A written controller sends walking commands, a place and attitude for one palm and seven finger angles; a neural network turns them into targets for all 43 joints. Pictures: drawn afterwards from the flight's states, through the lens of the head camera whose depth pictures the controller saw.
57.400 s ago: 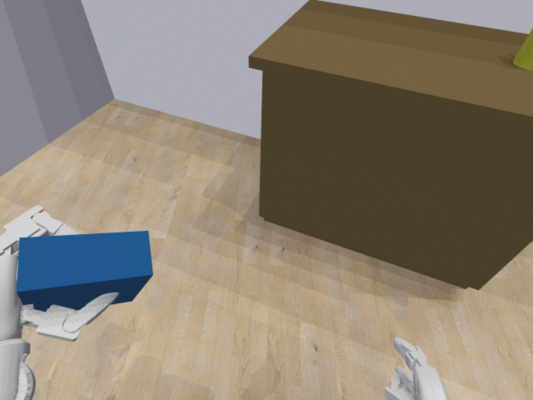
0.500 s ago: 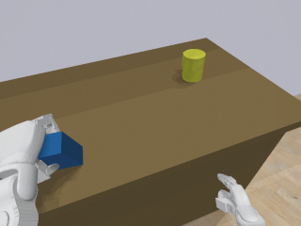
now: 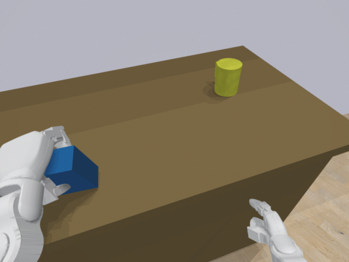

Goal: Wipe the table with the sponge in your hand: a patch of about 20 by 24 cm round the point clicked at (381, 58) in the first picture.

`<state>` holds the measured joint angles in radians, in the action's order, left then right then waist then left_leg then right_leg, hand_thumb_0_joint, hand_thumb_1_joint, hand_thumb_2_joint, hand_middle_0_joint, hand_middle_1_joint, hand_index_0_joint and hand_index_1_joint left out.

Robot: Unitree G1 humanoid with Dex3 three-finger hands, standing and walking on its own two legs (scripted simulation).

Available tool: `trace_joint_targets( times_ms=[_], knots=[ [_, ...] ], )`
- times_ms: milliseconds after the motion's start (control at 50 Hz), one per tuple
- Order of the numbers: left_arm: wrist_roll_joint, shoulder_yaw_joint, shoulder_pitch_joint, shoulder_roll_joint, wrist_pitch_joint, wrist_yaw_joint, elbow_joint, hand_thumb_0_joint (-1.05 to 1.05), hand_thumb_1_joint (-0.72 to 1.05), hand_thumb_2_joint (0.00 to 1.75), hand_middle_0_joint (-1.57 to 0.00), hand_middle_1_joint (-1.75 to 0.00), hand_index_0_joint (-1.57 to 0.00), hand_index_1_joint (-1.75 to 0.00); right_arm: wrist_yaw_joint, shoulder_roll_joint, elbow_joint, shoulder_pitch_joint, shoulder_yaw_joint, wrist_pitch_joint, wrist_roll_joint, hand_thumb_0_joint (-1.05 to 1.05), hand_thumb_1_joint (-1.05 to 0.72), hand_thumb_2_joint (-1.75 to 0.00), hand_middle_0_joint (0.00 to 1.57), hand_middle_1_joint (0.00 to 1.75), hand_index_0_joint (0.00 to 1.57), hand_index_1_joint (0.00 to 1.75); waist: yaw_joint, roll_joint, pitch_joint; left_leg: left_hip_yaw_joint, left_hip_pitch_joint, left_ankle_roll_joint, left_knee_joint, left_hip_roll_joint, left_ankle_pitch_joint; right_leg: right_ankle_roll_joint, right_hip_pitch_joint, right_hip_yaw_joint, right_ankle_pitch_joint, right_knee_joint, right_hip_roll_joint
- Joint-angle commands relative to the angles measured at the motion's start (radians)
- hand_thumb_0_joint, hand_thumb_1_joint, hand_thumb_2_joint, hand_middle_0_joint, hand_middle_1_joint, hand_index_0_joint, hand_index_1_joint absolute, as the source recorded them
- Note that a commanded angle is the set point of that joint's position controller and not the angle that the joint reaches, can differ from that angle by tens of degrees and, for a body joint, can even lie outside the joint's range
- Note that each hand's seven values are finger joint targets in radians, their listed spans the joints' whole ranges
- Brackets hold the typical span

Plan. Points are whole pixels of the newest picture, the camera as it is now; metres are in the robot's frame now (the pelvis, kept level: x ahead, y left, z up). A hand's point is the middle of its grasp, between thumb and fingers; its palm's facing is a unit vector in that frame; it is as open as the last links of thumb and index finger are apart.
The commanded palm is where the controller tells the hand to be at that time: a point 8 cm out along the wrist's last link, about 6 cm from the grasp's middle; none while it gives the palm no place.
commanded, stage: lift the sponge slowly off the table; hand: left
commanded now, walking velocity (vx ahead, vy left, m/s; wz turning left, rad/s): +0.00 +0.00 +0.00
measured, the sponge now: (59, 177) +0.22 +0.29 +0.12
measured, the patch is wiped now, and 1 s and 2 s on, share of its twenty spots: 1.00 1.00 1.00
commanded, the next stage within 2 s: bring the sponge back beside the body in 1.52 s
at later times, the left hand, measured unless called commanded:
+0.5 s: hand (50, 159) +0.21 +0.26 +0.20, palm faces +0.28 -0.18 -0.94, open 8.9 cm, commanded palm +0.15 +0.27 +0.25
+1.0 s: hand (44, 144) +0.21 +0.26 +0.23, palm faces +0.32 -0.12 -0.94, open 8.9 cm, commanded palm +0.15 +0.26 +0.29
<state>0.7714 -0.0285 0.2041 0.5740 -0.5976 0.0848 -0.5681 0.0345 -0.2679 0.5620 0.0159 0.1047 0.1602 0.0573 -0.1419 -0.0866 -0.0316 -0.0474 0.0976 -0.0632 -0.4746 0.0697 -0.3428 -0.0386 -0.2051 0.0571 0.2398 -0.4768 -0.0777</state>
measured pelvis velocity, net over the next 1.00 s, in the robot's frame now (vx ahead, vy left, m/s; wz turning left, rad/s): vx -0.02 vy -0.02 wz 0.01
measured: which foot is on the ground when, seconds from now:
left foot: down 0.00-1.00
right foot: down 0.00-1.00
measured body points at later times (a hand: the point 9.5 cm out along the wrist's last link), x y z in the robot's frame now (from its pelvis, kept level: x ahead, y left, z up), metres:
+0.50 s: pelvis +0.00 -0.01 +0.00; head -0.03 -0.04 +0.45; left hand +0.19 +0.27 +0.25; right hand +0.26 -0.18 -0.06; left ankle -0.06 +0.08 -0.74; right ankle +0.01 -0.10 -0.74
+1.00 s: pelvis -0.02 -0.02 +0.00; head -0.05 -0.07 +0.45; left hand +0.19 +0.26 +0.28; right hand +0.25 -0.19 -0.06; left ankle -0.06 +0.08 -0.74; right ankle +0.01 -0.10 -0.74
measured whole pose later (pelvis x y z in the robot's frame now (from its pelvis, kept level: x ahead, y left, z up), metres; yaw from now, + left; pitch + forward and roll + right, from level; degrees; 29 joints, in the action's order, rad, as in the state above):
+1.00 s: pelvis -0.02 -0.02 +0.00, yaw +0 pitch -4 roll +1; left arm 0.73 -0.04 -0.02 0.67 -0.63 0.18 -0.51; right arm 0.06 -0.27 0.59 -0.01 0.12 0.14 0.07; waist -0.15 -0.11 -0.02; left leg -0.06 0.07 -0.03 -0.44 0.06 -0.29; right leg -0.07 -0.19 0.05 0.20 -0.46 -0.08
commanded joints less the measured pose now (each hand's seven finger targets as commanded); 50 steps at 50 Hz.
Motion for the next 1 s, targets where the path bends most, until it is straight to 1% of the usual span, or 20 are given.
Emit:
trace_joint_targets(
  times_ms=[0, 40, 60, 80, 100, 120, 200, 240, 300, 400, 480, 540, 600, 620, 700, 780, 800, 880, 960, 980],
  knots=[
    [0.026, -0.144, -0.151, 0.210, -0.003, -0.011, -0.190, 0.00, 0.10, 1.30, -1.20, -1.60, -1.20, -1.60, 0.005, -0.091, -0.199, -0.238, -0.041, -0.065, -0.003, 0.00, -0.90, -0.90, 0.20, 0.30, 0.20, 0.30, -0.015, 0.020, -0.189, -0.018, 0.084, 0.020, 0.058, -0.053, 0.438, -0.041, 0.216, 0.027, -0.275, 0.013, 0.043],
    [0.017, -0.102, -0.145, 0.167, -0.003, -0.007, -0.158, 0.00, 0.10, 1.30, -1.20, -1.60, -1.20, -1.60, 0.006, -0.089, -0.188, -0.239, -0.040, -0.064, -0.003, 0.00, -0.90, -0.90, 0.20, 0.30, 0.20, 0.30, -0.005, 0.014, -0.144, -0.019, 0.082, 0.023, 0.072, -0.059, 0.427, -0.039, 0.184, 0.013, -0.256, 0.029, 0.038],
    [0.018, -0.127, -0.143, 0.196, -0.005, -0.006, -0.144, 0.00, 0.10, 1.30, -1.20, -1.60, -1.20, -1.60, 0.009, -0.093, -0.183, -0.235, -0.043, -0.062, -0.002, 0.00, -0.90, -0.90, 0.20, 0.30, 0.20, 0.30, -0.008, 0.025, -0.131, -0.021, 0.086, 0.024, 0.074, -0.060, 0.415, -0.039, 0.176, 0.015, -0.240, 0.032, 0.037],
    [0.028, -0.129, -0.171, 0.203, -0.007, -0.008, -0.197, 0.00, 0.10, 1.30, -1.20, -1.60, -1.20, -1.60, 0.006, -0.090, -0.199, -0.270, -0.040, -0.076, 0.004, 0.00, -0.90, -0.90, 0.20, 0.30, 0.20, 0.30, -0.004, 0.002, -0.161, -0.034, 0.076, 0.023, 0.075, -0.060, 0.417, -0.048, 0.187, 0.055, -0.247, 0.029, 0.021],
    [0.028, -0.135, -0.205, 0.213, -0.002, -0.012, -0.216, 0.00, 0.10, 1.30, -1.20, -1.60, -1.20, -1.60, 0.009, -0.088, -0.201, -0.243, -0.039, -0.077, -0.004, 0.00, -0.90, -0.90, 0.20, 0.30, 0.20, 0.30, -0.015, 0.006, -0.197, -0.023, 0.074, 0.018, 0.068, -0.054, 0.444, -0.043, 0.219, 0.023, -0.269, 0.015, 0.041],
    [0.022, -0.128, -0.165, 0.200, -0.004, -0.010, -0.163, 0.00, 0.10, 1.30, -1.20, -1.60, -1.20, -1.60, 0.010, -0.086, -0.189, -0.243, -0.041, -0.075, -0.005, 0.00, -0.90, -0.90, 0.20, 0.30, 0.20, 0.30, -0.012, 0.016, -0.152, -0.023, 0.080, 0.022, 0.073, -0.058, 0.434, -0.042, 0.194, 0.018, -0.253, 0.024, 0.038],
    [0.031, -0.135, -0.253, 0.226, -0.003, -0.011, -0.227, 0.00, 0.10, 1.30, -1.20, -1.60, -1.20, -1.60, 0.013, -0.088, -0.195, -0.246, -0.041, -0.083, -0.002, 0.00, -0.90, -0.90, 0.20, 0.30, 0.20, 0.30, -0.010, 0.005, -0.189, -0.027, 0.062, 0.021, 0.076, -0.057, 0.452, -0.045, 0.213, 0.023, -0.264, 0.019, 0.039],
    [0.029, -0.099, -0.270, 0.193, -0.004, -0.010, -0.182, 0.00, 0.10, 1.30, -1.20, -1.60, -1.20, -1.60, 0.015, -0.088, -0.182, -0.246, -0.041, -0.080, -0.002, 0.00, -0.90, -0.90, 0.20, 0.30, 0.20, 0.30, 0.000, 0.005, -0.150, -0.031, 0.065, 0.028, 0.091, -0.062, 0.434, -0.046, 0.188, 0.015, -0.239, 0.035, 0.032],
    [0.038, -0.144, -0.289, 0.240, -0.001, -0.017, -0.261, 0.00, 0.10, 1.30, -1.20, -1.60, -1.20, -1.60, 0.012, -0.083, -0.198, -0.254, -0.041, -0.092, -0.005, 0.00, -0.90, -0.90, 0.20, 0.30, 0.20, 0.30, -0.022, -0.007, -0.224, -0.032, 0.052, 0.022, 0.080, -0.054, 0.487, -0.052, 0.246, 0.027, -0.291, 0.011, 0.038],
    [0.027, -0.194, -0.251, 0.278, -0.007, -0.017, -0.245, 0.00, 0.10, 1.30, -1.20, -1.60, -1.20, -1.60, 0.005, -0.082, -0.191, -0.264, -0.040, -0.072, -0.006, 0.00, -0.90, -0.90, 0.20, 0.30, 0.20, 0.30, -0.028, 0.021, -0.215, -0.022, 0.062, 0.025, 0.075, -0.050, 0.480, -0.051, 0.256, 0.045, -0.308, 0.015, 0.043],
    [0.005, -0.184, -0.228, 0.262, -0.019, -0.004, -0.244, 0.00, 0.10, 1.30, -1.20, -1.60, -1.20, -1.60, 0.000, -0.080, -0.198, -0.306, -0.039, -0.065, 0.011, 0.00, -0.90, -0.90, 0.20, 0.30, 0.20, 0.30, -0.020, -0.004, -0.162, -0.029, 0.059, 0.027, 0.085, -0.055, 0.432, -0.051, 0.205, 0.076, -0.261, 0.041, 0.026],
    [-0.005, -0.165, -0.276, 0.261, -0.023, 0.006, -0.150, 0.00, 0.10, 1.30, -1.20, -1.60, -1.20, -1.60, 0.011, -0.091, -0.179, -0.272, -0.035, -0.057, 0.007, 0.00, -0.90, -0.90, 0.20, 0.30, 0.20, 0.30, -0.010, 0.032, -0.115, -0.020, 0.067, 0.027, 0.091, -0.055, 0.378, -0.039, 0.171, 0.040, -0.198, 0.061, 0.041],
    [0.007, -0.159, -0.384, 0.281, -0.022, 0.010, -0.181, 0.00, 0.10, 1.30, -1.20, -1.60, -1.20, -1.60, 0.024, -0.090, -0.191, -0.277, -0.033, -0.083, 0.008, 0.00, -0.90, -0.90, 0.20, 0.30, 0.20, 0.30, -0.012, 0.020, -0.171, -0.021, 0.056, 0.019, 0.088, -0.046, 0.363, -0.038, 0.190, 0.038, -0.174, 0.055, 0.047],
    [0.003, -0.128, -0.377, 0.250, -0.024, 0.015, -0.133, 0.00, 0.10, 1.30, -1.20, -1.60, -1.20, -1.60, 0.029, -0.086, -0.183, -0.281, -0.031, -0.084, 0.007, 0.00, -0.90, -0.90, 0.20, 0.30, 0.20, 0.30, -0.007, 0.017, -0.137, -0.018, 0.056, 0.019, 0.094, -0.047, 0.351, -0.037, 0.169, 0.034, -0.161, 0.066, 0.046],
    [0.027, -0.152, -0.495, 0.311, -0.017, 0.018, -0.170, 0.00, 0.10, 1.30, -1.20, -1.60, -1.20, -1.60, 0.040, -0.087, -0.187, -0.281, -0.029, -0.107, 0.003, 0.00, -0.90, -0.90, 0.20, 0.30, 0.20, 0.30, -0.016, 0.012, -0.212, -0.022, 0.047, 0.015, 0.091, -0.038, 0.351, -0.040, 0.215, 0.045, -0.158, 0.055, 0.052],
    [0.040, -0.165, -0.513, 0.333, -0.019, 0.027, -0.151, 0.00, 0.10, 1.30, -1.20, -1.60, -1.20, -1.60, 0.038, -0.084, -0.180, -0.322, -0.029, -0.109, 0.009, 0.00, -0.90, -0.90, 0.20, 0.30, 0.20, 0.30, -0.016, -0.022, -0.205, -0.032, 0.044, 0.021, 0.101, -0.040, 0.337, -0.052, 0.206, 0.089, -0.147, 0.067, 0.036],
    [0.036, -0.167, -0.527, 0.335, -0.016, 0.025, -0.144, 0.00, 0.10, 1.30, -1.20, -1.60, -1.20, -1.60, 0.038, -0.082, -0.180, -0.290, -0.026, -0.108, 0.001, 0.00, -0.90, -0.90, 0.20, 0.30, 0.20, 0.30, -0.026, -0.019, -0.233, -0.018, 0.054, 0.019, 0.093, -0.034, 0.360, -0.044, 0.241, 0.053, -0.169, 0.051, 0.056],
    [0.019, -0.191, -0.459, 0.345, -0.022, 0.047, -0.110, 0.00, 0.10, 1.30, -1.20, -1.60, -1.20, -1.60, 0.026, -0.082, -0.181, -0.332, -0.026, -0.100, 0.013, 0.00, -0.90, -0.90, 0.20, 0.30, 0.20, 0.30, -0.029, 0.003, -0.189, -0.030, 0.065, 0.023, 0.094, -0.038, 0.343, -0.047, 0.208, 0.099, -0.160, 0.071, 0.041],
    [-0.014, -0.175, -0.421, 0.319, -0.021, 0.072, -0.079, 0.00, 0.10, 1.30, -1.20, -1.60, -1.20, -1.60, 0.024, -0.084, -0.180, -0.303, -0.024, -0.081, 0.010, 0.00, -0.90, -0.90, 0.20, 0.30, 0.20, 0.30, -0.031, 0.036, -0.157, -0.010, 0.080, 0.023, 0.087, -0.039, 0.340, -0.028, 0.192, 0.047, -0.169, 0.070, 0.060],
    [-0.009, -0.174, -0.438, 0.321, -0.025, 0.075, -0.111, 0.00, 0.10, 1.30, -1.20, -1.60, -1.20, -1.60, 0.022, -0.082, -0.193, -0.334, -0.022, -0.094, 0.020, 0.00, -0.90, -0.90, 0.20, 0.30, 0.20, 0.30, -0.020, 0.019, -0.156, -0.021, 0.073, 0.022, 0.088, -0.041, 0.319, -0.035, 0.170, 0.091, -0.139, 0.080, 0.045]
  ],
)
